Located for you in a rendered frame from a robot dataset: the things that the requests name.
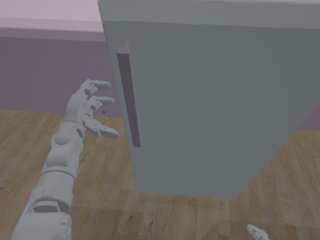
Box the robot left forearm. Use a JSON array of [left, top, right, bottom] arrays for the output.
[[10, 122, 85, 240]]

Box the handle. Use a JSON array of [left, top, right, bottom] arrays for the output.
[[116, 40, 142, 148]]

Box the robot right hand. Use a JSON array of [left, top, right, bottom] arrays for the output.
[[247, 224, 269, 240]]

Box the left robot upper arm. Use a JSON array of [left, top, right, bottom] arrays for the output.
[[13, 212, 72, 240]]

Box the robot left hand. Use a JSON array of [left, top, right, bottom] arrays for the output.
[[64, 79, 119, 139]]

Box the fridge door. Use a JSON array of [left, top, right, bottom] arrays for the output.
[[99, 0, 320, 200]]

